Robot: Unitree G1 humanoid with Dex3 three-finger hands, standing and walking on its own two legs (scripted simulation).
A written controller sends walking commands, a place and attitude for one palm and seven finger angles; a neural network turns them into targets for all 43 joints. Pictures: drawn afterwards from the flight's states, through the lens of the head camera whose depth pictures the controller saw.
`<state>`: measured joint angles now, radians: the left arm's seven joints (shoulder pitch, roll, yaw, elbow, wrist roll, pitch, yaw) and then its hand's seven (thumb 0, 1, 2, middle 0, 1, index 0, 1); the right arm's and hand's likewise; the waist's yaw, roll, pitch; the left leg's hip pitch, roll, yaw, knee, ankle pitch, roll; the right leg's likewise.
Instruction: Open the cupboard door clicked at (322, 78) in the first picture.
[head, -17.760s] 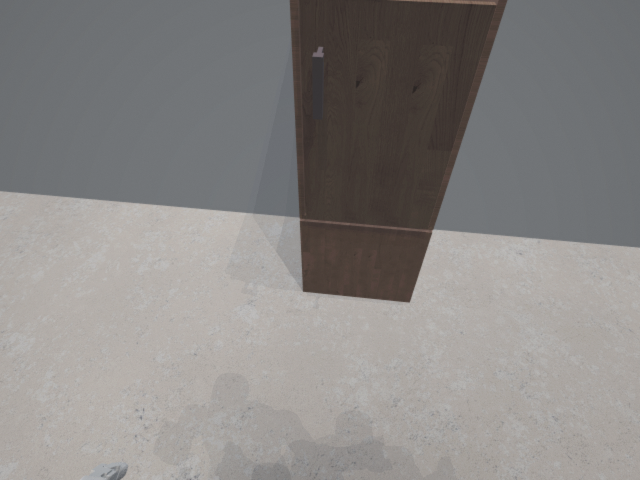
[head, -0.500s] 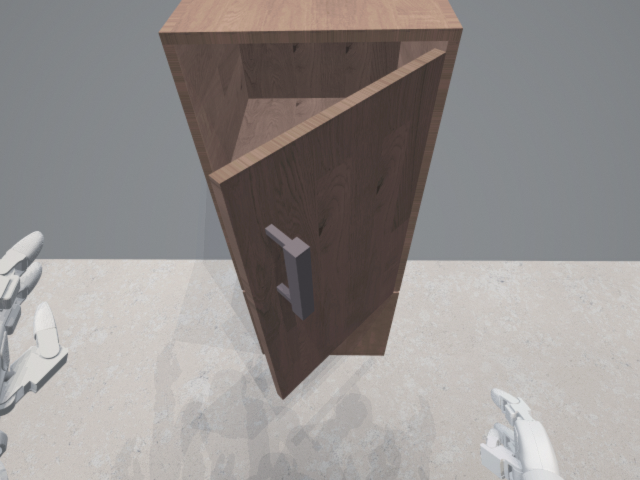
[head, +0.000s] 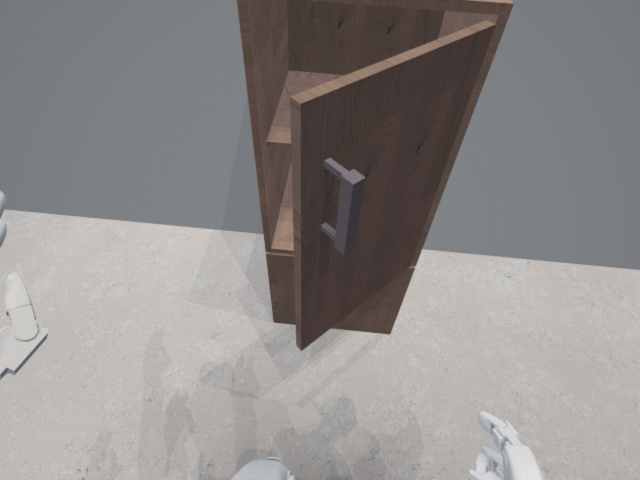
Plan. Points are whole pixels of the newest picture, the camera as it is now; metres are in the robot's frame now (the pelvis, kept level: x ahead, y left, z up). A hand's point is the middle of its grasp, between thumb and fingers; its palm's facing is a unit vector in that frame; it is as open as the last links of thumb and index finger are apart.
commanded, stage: step back with the hand held close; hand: left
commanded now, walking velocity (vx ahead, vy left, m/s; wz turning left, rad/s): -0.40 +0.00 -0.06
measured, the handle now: (338, 207) +0.44 +0.02 +0.11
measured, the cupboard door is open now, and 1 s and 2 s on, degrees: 46 46 46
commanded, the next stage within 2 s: stop stepping back and stand still in 0.24 s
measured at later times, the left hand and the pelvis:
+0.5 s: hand (4, 467) +0.10 +0.22 +0.18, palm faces +0.27 -0.82 -0.51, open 7.4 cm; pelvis -0.12 -0.01 +0.01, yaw -6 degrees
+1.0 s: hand out of the picture +0.00 +0.26 +0.19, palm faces +0.41 -0.81 -0.43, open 7.4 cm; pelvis -0.20 +0.00 +0.02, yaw -5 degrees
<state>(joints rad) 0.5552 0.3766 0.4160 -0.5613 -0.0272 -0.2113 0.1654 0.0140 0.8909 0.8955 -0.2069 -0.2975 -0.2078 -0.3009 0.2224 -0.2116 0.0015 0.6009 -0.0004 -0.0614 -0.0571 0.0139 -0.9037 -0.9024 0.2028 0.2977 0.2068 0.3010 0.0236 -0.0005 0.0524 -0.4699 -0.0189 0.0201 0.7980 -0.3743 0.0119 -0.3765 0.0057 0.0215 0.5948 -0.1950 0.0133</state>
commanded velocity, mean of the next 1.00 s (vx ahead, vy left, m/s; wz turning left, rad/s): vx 0.01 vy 0.03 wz -0.01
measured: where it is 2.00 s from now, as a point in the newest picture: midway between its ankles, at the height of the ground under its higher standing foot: outside the picture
